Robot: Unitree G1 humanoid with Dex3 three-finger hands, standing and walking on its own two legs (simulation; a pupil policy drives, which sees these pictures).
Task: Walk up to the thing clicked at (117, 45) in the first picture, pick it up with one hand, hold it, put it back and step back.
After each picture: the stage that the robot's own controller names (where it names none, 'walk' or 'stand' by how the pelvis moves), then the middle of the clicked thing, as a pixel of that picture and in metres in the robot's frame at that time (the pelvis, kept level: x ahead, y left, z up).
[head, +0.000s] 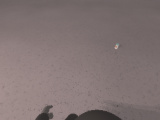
stand; (116, 46) +1.68 -0.56 -0.72
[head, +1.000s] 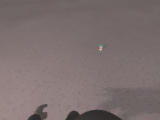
walk; (100, 47) +1.61 -0.06 -0.69
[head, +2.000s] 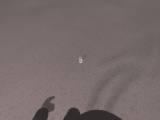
walk; (80, 59) +1.04 +0.26 -0.71
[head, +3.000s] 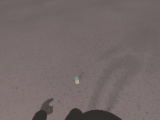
walk; (76, 80) +0.64 +0.27 -0.71
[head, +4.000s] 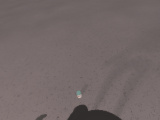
walk; (79, 94) +0.45 +0.26 -0.71
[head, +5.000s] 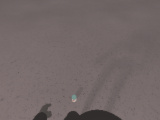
stand; (74, 98) +0.37 +0.19 -0.71
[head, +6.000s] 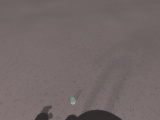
stand; (72, 100) +0.35 +0.20 -0.72
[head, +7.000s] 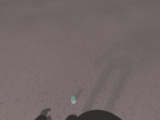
stand; (73, 99) +0.36 +0.21 -0.73
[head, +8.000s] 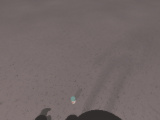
stand; (73, 99) +0.35 +0.21 -0.73
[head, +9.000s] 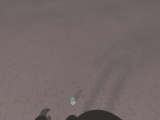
stand; (72, 100) +0.35 +0.21 -0.73
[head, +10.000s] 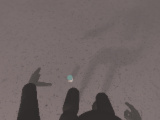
go down; (70, 78) +0.39 +0.21 -0.55
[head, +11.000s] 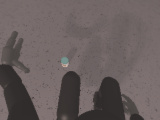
go down; (64, 62) +0.43 +0.24 -0.31
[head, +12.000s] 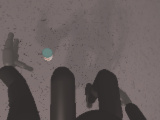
close in; (47, 54) +0.42 +0.27 -0.25
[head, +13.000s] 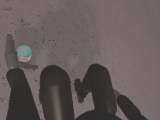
close; (24, 54) +0.41 +0.29 -0.22
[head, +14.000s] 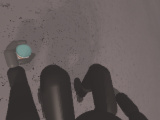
close; (24, 53) +0.40 +0.29 -0.22
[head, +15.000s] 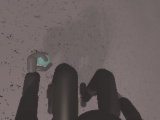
lift; (42, 61) +0.34 +0.27 -0.18
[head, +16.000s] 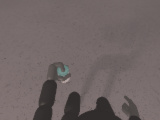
lift; (63, 74) +0.31 +0.19 +0.00
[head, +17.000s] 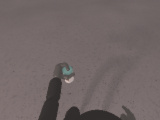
hold; (68, 74) +0.33 +0.17 +0.01
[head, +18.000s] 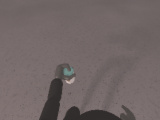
hold; (69, 75) +0.33 +0.17 +0.00
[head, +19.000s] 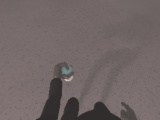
crouch; (67, 73) +0.34 +0.17 -0.05
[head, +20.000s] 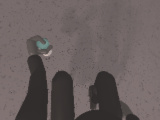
lower; (44, 47) +0.47 +0.28 -0.10
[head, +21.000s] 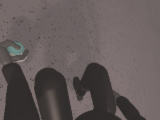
lower; (18, 52) +0.42 +0.30 -0.22
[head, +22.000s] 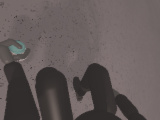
lower; (19, 51) +0.41 +0.30 -0.22
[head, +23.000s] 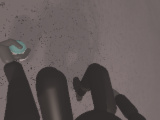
lower; (19, 51) +0.41 +0.30 -0.23
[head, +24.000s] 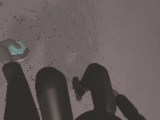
lower; (18, 51) +0.42 +0.30 -0.23
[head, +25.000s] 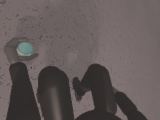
open; (24, 51) +0.41 +0.29 -0.23
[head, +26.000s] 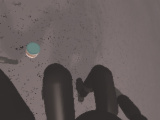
stand; (32, 50) +0.40 +0.28 -0.23
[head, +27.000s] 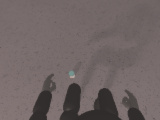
walk; (71, 74) +0.41 +0.21 -0.51
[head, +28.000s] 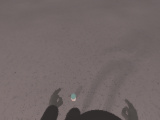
stand; (73, 97) +0.37 +0.19 -0.66
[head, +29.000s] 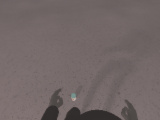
stand; (73, 96) +0.38 +0.19 -0.67
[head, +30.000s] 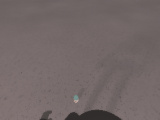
stand; (76, 98) +0.39 +0.17 -0.72
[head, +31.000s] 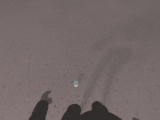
walk; (75, 83) +0.45 +0.14 -0.71
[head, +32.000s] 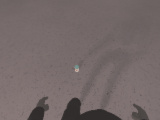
walk; (76, 68) +0.69 +0.23 -0.69
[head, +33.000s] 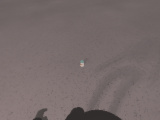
stand; (82, 63) +1.01 +0.26 -0.70
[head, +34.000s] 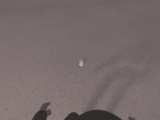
stand; (81, 62) +1.01 +0.21 -0.72
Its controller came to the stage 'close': yes
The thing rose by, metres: 0.71
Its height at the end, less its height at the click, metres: +0.00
